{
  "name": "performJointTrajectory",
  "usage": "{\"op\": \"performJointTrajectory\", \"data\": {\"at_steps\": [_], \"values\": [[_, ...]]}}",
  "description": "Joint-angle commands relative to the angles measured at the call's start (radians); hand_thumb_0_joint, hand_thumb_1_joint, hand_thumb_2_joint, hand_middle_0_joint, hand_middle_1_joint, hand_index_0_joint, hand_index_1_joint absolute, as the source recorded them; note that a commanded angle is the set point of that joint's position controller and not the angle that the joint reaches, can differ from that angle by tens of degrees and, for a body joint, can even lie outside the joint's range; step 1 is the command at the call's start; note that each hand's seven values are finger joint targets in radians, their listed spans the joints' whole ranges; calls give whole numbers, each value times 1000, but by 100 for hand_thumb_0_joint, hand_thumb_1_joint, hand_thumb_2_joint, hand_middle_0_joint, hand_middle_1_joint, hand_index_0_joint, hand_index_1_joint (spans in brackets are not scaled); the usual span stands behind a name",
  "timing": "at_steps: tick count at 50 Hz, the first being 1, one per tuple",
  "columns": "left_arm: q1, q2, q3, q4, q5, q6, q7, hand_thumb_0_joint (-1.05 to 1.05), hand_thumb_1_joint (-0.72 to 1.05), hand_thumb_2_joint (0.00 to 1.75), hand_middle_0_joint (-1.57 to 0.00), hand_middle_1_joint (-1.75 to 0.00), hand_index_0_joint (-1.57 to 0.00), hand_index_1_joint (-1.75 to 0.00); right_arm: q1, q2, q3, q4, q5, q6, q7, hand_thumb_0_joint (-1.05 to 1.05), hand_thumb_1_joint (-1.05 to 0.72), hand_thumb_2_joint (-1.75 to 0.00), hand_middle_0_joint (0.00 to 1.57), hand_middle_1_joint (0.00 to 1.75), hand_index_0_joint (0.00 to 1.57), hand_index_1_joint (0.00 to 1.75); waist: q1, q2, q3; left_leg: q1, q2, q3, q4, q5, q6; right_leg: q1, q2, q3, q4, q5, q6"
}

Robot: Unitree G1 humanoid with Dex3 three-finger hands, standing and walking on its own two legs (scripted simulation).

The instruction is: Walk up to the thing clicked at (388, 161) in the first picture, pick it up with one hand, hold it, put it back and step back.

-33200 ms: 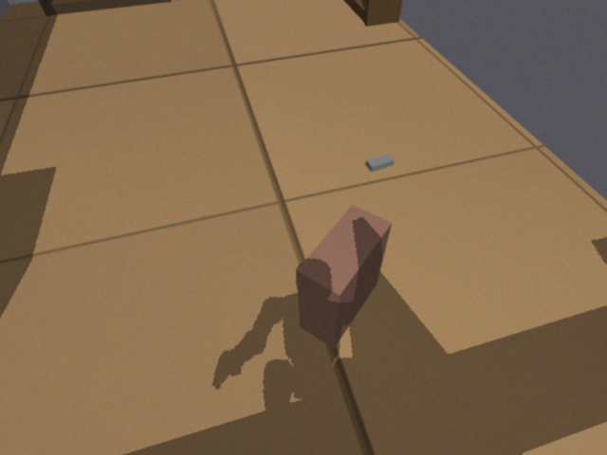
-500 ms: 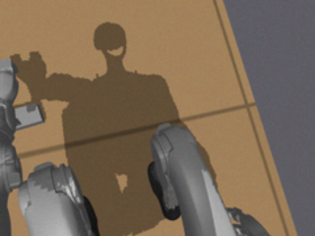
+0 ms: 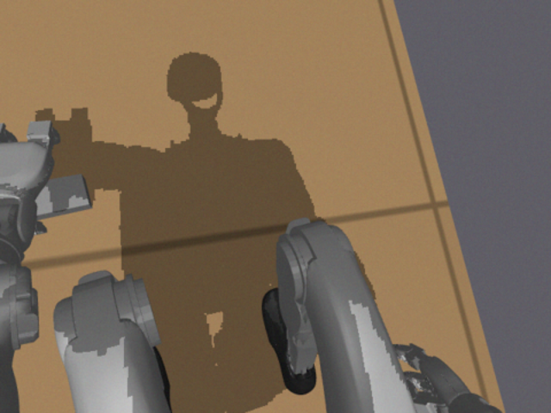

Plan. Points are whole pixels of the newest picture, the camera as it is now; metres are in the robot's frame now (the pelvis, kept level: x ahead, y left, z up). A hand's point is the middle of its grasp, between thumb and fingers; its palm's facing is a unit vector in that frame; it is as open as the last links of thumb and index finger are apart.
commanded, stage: rest palm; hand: left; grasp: from above
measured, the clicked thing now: (45, 199) +0.47 +0.26 -0.30
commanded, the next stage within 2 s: close in 1.54 s
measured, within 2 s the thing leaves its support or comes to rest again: neither
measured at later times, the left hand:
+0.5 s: hand (38, 197) +0.46 +0.26 -0.25, palm faces -0.46 -0.11 -0.88, open 14.3 cm
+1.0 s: hand (34, 205) +0.45 +0.27 -0.26, palm faces -0.47 -0.12 -0.87, open 14.3 cm
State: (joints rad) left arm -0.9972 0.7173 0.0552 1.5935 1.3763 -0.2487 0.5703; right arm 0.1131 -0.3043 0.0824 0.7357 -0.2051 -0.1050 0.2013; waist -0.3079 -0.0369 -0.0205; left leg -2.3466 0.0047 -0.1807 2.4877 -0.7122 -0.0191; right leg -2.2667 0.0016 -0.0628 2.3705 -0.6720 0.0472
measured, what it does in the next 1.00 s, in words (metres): stands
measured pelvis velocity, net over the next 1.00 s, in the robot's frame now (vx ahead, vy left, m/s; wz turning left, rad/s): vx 0.00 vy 0.00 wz -0.07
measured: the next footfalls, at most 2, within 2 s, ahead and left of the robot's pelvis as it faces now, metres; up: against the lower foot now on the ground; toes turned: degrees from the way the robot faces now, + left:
none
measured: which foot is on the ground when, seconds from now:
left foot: down 0.00-1.00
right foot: down 0.00-1.00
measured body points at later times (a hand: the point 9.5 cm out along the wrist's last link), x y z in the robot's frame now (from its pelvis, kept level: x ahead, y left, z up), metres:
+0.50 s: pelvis +0.01 +0.00 -0.02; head +0.28 +0.09 +0.33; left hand +0.48 +0.27 -0.20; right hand +0.00 -0.26 -0.09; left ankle +0.07 +0.13 -0.28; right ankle +0.11 -0.13 -0.28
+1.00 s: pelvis +0.00 +0.00 -0.02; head +0.27 +0.10 +0.32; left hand +0.47 +0.27 -0.21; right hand +0.03 -0.26 -0.08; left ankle +0.07 +0.13 -0.28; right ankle +0.11 -0.13 -0.28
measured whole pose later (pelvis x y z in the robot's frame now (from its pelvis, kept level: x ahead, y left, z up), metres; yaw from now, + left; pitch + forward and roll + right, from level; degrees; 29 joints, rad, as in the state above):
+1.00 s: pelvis +0.00 +0.00 -0.02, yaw -4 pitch +28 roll -13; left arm -1.05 0.93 0.11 1.79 1.30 -0.21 0.65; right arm 0.09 -0.35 0.24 0.73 -0.30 -0.26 0.30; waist -0.39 -0.12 0.15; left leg -2.35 0.01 -0.26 2.58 -0.73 -0.02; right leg -2.25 0.03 -0.11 2.41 -0.66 0.08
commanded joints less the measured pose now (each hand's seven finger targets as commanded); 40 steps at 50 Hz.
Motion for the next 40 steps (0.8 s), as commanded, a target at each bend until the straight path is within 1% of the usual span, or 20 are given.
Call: {"op": "performJointTrajectory", "data": {"at_steps": [1,3,4,5,8,9,10,11,16,21,22,26,27,30,32,33,34,35,36,40], "values": [[-354,218,32,-25,-8,70,95,0,-55,103,-7,-95,-5,-97,206,-269,-52,11,-4,-10,7,0,-89,-90,20,30,20,30,-50,352,-560,484,-14,124,-255,190,42,247,40,-130,-206,245,-73],[-386,226,40,-5,-24,86,93,0,-55,102,-6,-96,-5,-97,218,-273,-47,21,-17,-28,19,0,-89,-90,20,30,20,30,-71,347,-546,473,-14,123,-253,171,45,254,38,-131,-208,224,-68],[-355,199,22,65,-32,95,83,0,-54,102,-7,-96,-5,-97,211,-272,-43,18,-20,-41,25,0,-89,-90,20,30,20,30,-79,327,-517,453,-15,124,-244,145,47,241,36,-133,-206,199,-68],[-391,263,63,0,-45,88,79,0,-55,102,-6,-96,-5,-98,198,-284,-45,-4,-23,-50,27,0,-89,-90,20,30,20,30,-81,324,-534,446,-12,119,-241,135,50,259,41,-131,-214,186,-65],[-327,334,120,60,-59,86,50,0,-55,101,-6,-97,-5,-98,224,-300,-38,2,-28,-62,28,0,-90,-90,20,30,20,30,-71,315,-534,414,-14,118,-230,116,53,291,36,-127,-208,158,-65],[-312,309,101,59,-62,81,38,0,-56,102,-6,-97,-5,-99,218,-295,-38,-7,-30,-66,28,0,-90,-90,20,30,20,30,-70,317,-534,417,-13,119,-226,115,52,294,37,-123,-206,157,-66],[-338,324,109,43,-60,72,30,0,-56,102,-6,-97,-5,-98,233,-296,-27,-2,-33,-68,30,0,-90,-90,20,30,20,30,-84,324,-540,439,-12,112,-223,130,50,292,36,-137,-198,172,-63],[-324,336,114,30,-65,61,26,0,-56,102,-6,-98,-5,-99,232,-296,-22,-1,-33,-66,29,0,-90,-90,20,30,20,30,-76,352,-563,450,-10,107,-223,153,48,318,39,-139,-194,192,-63],[-327,334,76,-39,-76,1,9,0,-55,101,-6,-98,-5,-99,235,-288,20,9,-57,-74,41,0,-90,-90,20,30,20,30,-100,399,-593,514,-1,96,-175,243,37,369,46,-162,-165,286,-59],[-269,380,99,-65,-61,-46,52,0,-55,101,-7,-95,-5,-97,244,-305,39,18,-79,-75,49,0,-89,-90,20,30,20,30,-94,415,-584,521,3,93,-156,290,27,401,54,-173,-156,330,-64],[-252,404,121,-76,-57,-53,71,0,-57,103,-7,-94,-4,-96,247,-317,28,27,-77,-73,49,0,-89,-90,20,30,20,30,-82,432,-590,527,5,91,-169,296,24,407,56,-173,-155,336,-65],[-244,395,116,-25,-26,-39,127,0,-56,104,-7,-93,-4,-95,235,-321,30,23,-94,-81,65,0,-89,-90,20,30,20,30,-89,430,-552,510,10,87,-170,274,23,385,66,-177,-150,327,-64],[-253,359,86,-7,-31,-32,139,0,-56,105,-7,-92,-4,-95,214,-317,36,25,-94,-87,67,0,-89,-90,20,30,20,30,-90,418,-535,495,10,84,-168,252,24,368,67,-178,-154,309,-64],[-258,347,62,45,-28,-2,172,0,-56,104,-7,-91,-4,-94,203,-329,41,25,-99,-100,79,0,-89,-90,20,30,20,30,-106,408,-498,475,12,74,-180,221,25,347,72,-187,-159,283,-64],[-291,365,60,60,-29,18,180,0,-55,104,-8,-92,-5,-95,191,-338,43,19,-93,-113,84,0,-89,-90,20,30,20,30,-109,407,-483,464,13,71,-175,202,28,330,74,-188,-154,270,-64],[-288,347,45,72,-31,28,185,0,-55,103,-8,-92,-5,-94,189,-341,42,27,-94,-118,87,0,-89,-90,20,30,20,30,-109,406,-476,458,12,69,-182,191,28,328,73,-186,-165,254,-65],[-302,377,71,61,-41,34,193,0,-55,102,-8,-92,-5,-94,179,-347,45,12,-95,-122,89,0,-89,-90,20,30,20,30,-111,388,-475,445,14,65,-182,183,30,335,73,-191,-167,246,-64],[-299,361,55,81,-42,46,187,0,-55,102,-9,-91,-6,-94,168,-348,48,3,-91,-129,91,0,-89,-90,20,30,20,30,-115,377,-458,433,12,71,-172,164,33,332,72,-182,-167,235,-64],[-293,392,88,92,-53,52,194,0,-55,102,-8,-92,-5,-94,179,-356,45,9,-92,-128,88,0,-89,-90,20,30,20,30,-115,358,-471,426,16,67,-186,161,35,353,78,-184,-186,232,-62],[-291,389,93,125,-65,67,164,0,-55,101,-7,-93,-5,-95,175,-360,44,9,-85,-145,95,0,-89,-90,20,30,20,30,-125,363,-458,428,15,63,-173,169,34,350,69,-184,-164,234,-59]]}}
